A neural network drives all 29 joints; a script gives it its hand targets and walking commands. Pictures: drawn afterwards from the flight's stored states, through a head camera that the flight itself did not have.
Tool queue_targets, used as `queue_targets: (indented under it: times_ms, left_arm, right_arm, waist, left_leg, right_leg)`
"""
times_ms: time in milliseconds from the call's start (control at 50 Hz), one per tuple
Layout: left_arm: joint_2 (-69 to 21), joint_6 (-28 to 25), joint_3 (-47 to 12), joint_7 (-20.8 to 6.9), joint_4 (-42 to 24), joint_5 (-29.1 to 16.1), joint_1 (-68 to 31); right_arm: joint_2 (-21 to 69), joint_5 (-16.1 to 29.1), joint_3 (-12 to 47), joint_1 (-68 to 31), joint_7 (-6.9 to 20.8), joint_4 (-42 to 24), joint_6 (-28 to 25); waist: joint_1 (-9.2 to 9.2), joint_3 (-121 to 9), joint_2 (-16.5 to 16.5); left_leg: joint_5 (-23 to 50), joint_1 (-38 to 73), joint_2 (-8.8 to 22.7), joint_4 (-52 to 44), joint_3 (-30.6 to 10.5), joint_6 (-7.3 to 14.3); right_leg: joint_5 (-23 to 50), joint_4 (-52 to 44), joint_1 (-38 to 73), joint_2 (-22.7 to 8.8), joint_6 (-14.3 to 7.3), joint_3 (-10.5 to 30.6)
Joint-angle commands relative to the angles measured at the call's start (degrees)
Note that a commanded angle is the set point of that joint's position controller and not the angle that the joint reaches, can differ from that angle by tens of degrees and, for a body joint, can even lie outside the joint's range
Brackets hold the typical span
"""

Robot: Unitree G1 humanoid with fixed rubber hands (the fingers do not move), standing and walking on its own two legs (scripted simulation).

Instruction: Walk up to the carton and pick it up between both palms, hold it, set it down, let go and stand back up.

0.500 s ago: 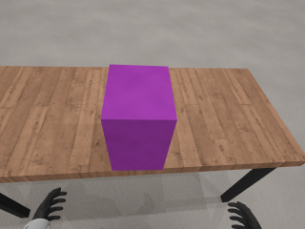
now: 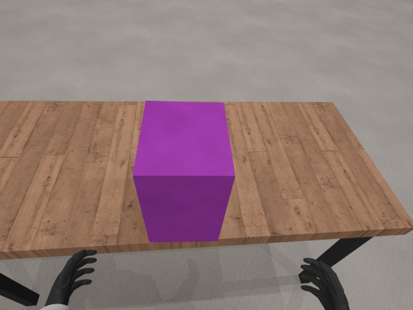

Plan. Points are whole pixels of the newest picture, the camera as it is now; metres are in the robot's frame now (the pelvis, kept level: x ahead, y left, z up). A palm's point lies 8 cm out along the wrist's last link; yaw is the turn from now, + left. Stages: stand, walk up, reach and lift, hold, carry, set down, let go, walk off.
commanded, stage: reach and lift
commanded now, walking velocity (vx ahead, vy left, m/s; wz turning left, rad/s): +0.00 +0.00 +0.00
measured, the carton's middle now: (184, 176) +0.40 +0.06 +0.01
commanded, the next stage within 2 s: none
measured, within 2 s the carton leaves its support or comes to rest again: neither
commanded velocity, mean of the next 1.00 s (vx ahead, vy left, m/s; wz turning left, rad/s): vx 0.00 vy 0.00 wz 0.00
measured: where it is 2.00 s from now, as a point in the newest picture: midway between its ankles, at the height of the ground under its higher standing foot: outside the picture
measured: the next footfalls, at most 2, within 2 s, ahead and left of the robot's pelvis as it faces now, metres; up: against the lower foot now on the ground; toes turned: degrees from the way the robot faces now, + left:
none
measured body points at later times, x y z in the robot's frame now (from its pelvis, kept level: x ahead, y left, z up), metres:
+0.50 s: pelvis +0.00 +0.00 +0.00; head +0.00 +0.02 +0.45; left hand +0.20 +0.24 -0.02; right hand +0.20 -0.21 +0.00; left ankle +0.01 +0.11 -0.74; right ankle +0.01 -0.10 -0.74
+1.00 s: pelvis +0.01 +0.00 +0.00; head +0.02 +0.01 +0.45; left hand +0.28 +0.21 +0.05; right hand +0.29 -0.19 +0.06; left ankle +0.01 +0.11 -0.74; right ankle +0.01 -0.10 -0.74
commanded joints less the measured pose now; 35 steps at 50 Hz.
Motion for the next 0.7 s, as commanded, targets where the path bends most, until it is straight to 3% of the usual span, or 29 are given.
queue_targets:
  times_ms: [0, 40, 120, 160, 180, 200, 220, 240, 280, 320, 360, 380, 420, 460, 500, 520, 560, 580, 600, 640, 660, 680]
  left_arm:
    - [0.08, -6.90, -3.15, 0.45, -15.87, -7.22, 2.77]
    - [0.23, -7.83, -3.84, 0.18, -17.08, -7.89, 2.89]
    - [-0.75, -9.82, -5.61, 0.56, -17.81, -8.42, 1.79]
    - [-1.43, -10.62, -6.76, 0.65, -19.67, -9.04, 1.77]
    - [-0.96, -10.87, -5.99, 0.43, -17.41, -8.29, 0.96]
    - [-1.31, -10.91, -6.24, 1.01, -20.57, -8.48, -0.86]
    - [-1.09, -10.61, -6.18, 0.33, -17.73, -8.90, 0.64]
    - [-1.71, -11.16, -7.14, 0.87, -19.50, -8.78, -1.02]
    - [-2.01, -11.32, -6.10, 0.94, -18.98, -8.91, -1.70]
    - [-2.62, -11.06, -7.70, 1.60, -20.54, -10.33, -6.81]
    - [-1.11, -9.91, -8.57, 1.22, -19.84, -11.01, -11.45]
    - [-2.11, -9.22, -7.92, 1.90, -20.24, -10.69, -9.74]
    - [-1.94, -6.56, -7.67, 2.22, -19.16, -11.41, -16.32]
    - [-0.94, -4.93, -8.06, 2.46, -23.51, -12.82, -17.86]
    - [-0.59, -3.38, -6.71, 3.58, -27.50, -11.44, -16.45]
    - [-0.21, -1.68, -7.22, 4.00, -28.24, -12.12, -20.13]
    - [-0.99, 0.55, -7.34, 4.31, -29.86, -12.24, -19.26]
    - [0.03, 2.33, -6.45, 3.92, -28.03, -11.89, -21.29]
    - [-0.74, 4.45, -5.72, 3.76, -31.21, -11.80, -19.53]
    - [1.10, 8.20, -2.65, 1.87, -30.41, -12.17, -18.60]
    - [1.02, 9.80, -2.98, 1.71, -32.56, -12.21, -22.10]
    - [1.72, 11.74, -0.05, 1.38, -30.54, -11.25, -23.34]
  right_arm:
    - [-1.15, 1.07, 3.83, 1.77, -0.70, -18.23, -3.91]
    - [-1.11, 1.75, 4.08, 1.14, -0.85, -18.99, -3.72]
    - [0.80, 2.19, 5.69, 1.45, -0.84, -22.74, -3.49]
    - [1.85, 2.82, 6.25, 1.15, -0.91, -24.20, -3.62]
    - [1.58, 3.00, 6.65, 0.99, -0.87, -22.88, -3.35]
    - [1.03, 3.46, 6.42, 0.04, -0.75, -24.06, -3.37]
    - [1.47, 3.24, 7.10, -0.38, -1.18, -24.70, -2.77]
    - [0.22, 3.30, 6.04, -2.04, -0.79, -25.60, -2.32]
    - [1.86, 3.57, 7.57, -1.96, -0.97, -27.95, -2.25]
    - [2.36, 3.34, 7.80, -4.59, -0.94, -28.39, -0.78]
    - [1.38, 2.18, 5.98, -8.93, -1.39, -28.42, 0.73]
    - [1.79, 3.20, 6.18, -7.11, -1.04, -26.81, 1.76]
    - [0.70, 3.49, 6.12, -13.37, -1.39, -28.05, 4.38]
    - [1.25, 3.74, 6.88, -13.02, -1.92, -30.41, 6.78]
    - [-0.48, 4.14, 6.70, -12.06, -1.51, -31.60, 7.92]
    - [-0.23, 4.99, 5.96, -18.14, -1.76, -32.10, 9.03]
    - [0.83, 5.06, 5.47, -18.24, -2.08, -34.73, 10.40]
    - [-0.48, 4.61, 4.98, -19.26, -2.57, -31.50, 12.27]
    - [-0.31, 5.39, 5.90, -18.87, -3.34, -34.52, 13.25]
    - [-1.33, 5.23, 7.14, -17.17, -5.42, -36.99, 15.50]
    - [-1.83, 6.18, 6.62, -21.26, -5.72, -38.27, 16.43]
    - [-1.64, 5.20, 7.26, -21.55, -6.35, -36.66, 17.93]
  waist:
    - [2.95, -9.80, 6.73]
    - [2.85, -8.21, 6.46]
    - [3.32, -9.16, 5.93]
    - [3.11, -10.02, 7.52]
    - [3.48, -7.93, 7.01]
    - [3.02, -8.75, 8.25]
    - [3.40, -6.80, 5.46]
    - [3.45, -8.83, 7.75]
    - [3.85, -7.03, 5.86]
    - [3.46, -8.26, 6.66]
    - [2.36, -6.80, 5.27]
    - [3.01, -6.03, 8.08]
    - [2.81, -4.91, 7.90]
    - [2.92, -6.91, 6.85]
    - [3.98, -7.90, 9.81]
    - [3.51, -8.27, 10.36]
    - [3.06, -8.96, 8.79]
    - [2.05, -8.29, 9.22]
    - [2.37, -8.45, 8.76]
    - [2.03, -10.88, 4.58]
    - [1.57, -12.97, 5.91]
    - [2.66, -10.42, 5.62]
  left_leg:
    - [13.71, 11.08, -2.62, -5.19, -1.77, -2.67]
    - [16.37, 11.79, -2.41, -4.49, -2.65, -3.18]
    - [13.53, 10.50, -2.10, -4.69, -2.97, -2.50]
    - [15.30, 11.23, -2.06, -3.93, -2.88, -3.04]
    - [14.38, 11.56, -2.22, -4.39, -2.72, -2.90]
    - [12.94, 10.52, -2.15, -4.87, -3.14, -3.19]
    - [12.79, 9.65, -2.02, -4.89, -3.53, -2.43]
    - [10.29, 8.93, -1.64, -5.80, -3.84, -2.90]
    - [10.44, 8.13, -1.83, -5.17, -3.68, -2.59]
    - [6.04, 6.69, -1.70, -5.90, -3.10, -2.15]
    - [1.38, 6.21, -1.52, -6.73, -3.23, -1.78]
    - [0.73, 6.05, -1.20, -7.39, -3.26, -2.29]
    - [-3.18, 3.09, -0.87, -8.34, -4.30, -2.13]
    - [-2.33, 2.85, -1.23, -7.83, -3.30, -1.39]
    - [2.61, 6.22, -1.04, -7.53, -3.39, -2.38]
    - [1.87, 5.42, -0.82, -7.78, -3.92, -2.56]
    - [2.37, 5.91, -0.69, -8.16, -3.90, -2.30]
    - [3.46, 6.20, -0.82, -7.83, -3.64, -2.30]
    - [7.29, 6.46, -0.84, -7.75, -3.62, -2.19]
    - [9.72, 7.55, -2.34, -6.99, -2.70, -1.13]
    - [10.22, 8.24, -2.19, -6.71, -3.02, -1.32]
    - [8.60, 6.91, -2.39, -7.56, -2.45, -1.25]
  right_leg:
    - [3.94, -7.99, 1.99, -0.15, -1.09, 3.64]
    - [4.77, -8.14, 1.16, -0.23, -1.23, 4.11]
    - [3.26, -8.08, 0.64, -0.73, -1.17, 4.51]
    - [4.13, -7.89, 0.47, -0.71, -1.61, 4.32]
    - [3.57, -8.25, -0.14, -0.96, -1.02, 4.51]
    - [2.32, -7.84, 0.24, -0.82, -1.31, 4.18]
    - [3.17, -8.13, 0.12, -0.50, -1.26, 4.07]
    - [0.68, -7.83, 0.41, -0.58, -1.83, 4.14]
    - [1.00, -7.77, -0.24, -0.70, -1.51, 4.79]
    - [-2.75, -7.52, -1.03, -1.45, -1.44, 4.62]
    - [-6.01, -7.89, -2.46, -1.39, -1.61, 4.14]
    - [-5.68, -7.81, -1.56, -1.48, -2.03, 4.57]
    - [-8.95, -7.76, -2.00, -1.35, -2.25, 5.04]
    - [-8.62, -8.14, -1.29, -2.15, -1.79, 5.41]
    - [-5.09, -7.88, -1.66, -1.55, -2.41, 5.23]
    - [-5.33, -7.24, -1.85, -1.27, -2.46, 5.15]
    - [-3.61, -7.65, 0.42, -1.28, -2.03, 4.92]
    - [-2.63, -7.99, 0.07, -1.40, -1.82, 5.05]
    - [1.53, -7.84, 1.52, -1.14, -1.78, 5.02]
    - [6.52, -8.29, 4.72, -1.49, 0.15, 5.17]
    - [5.67, -8.12, 4.45, -1.04, -0.34, 5.15]
    - [3.71, -8.41, 4.18, -1.47, 0.30, 5.07]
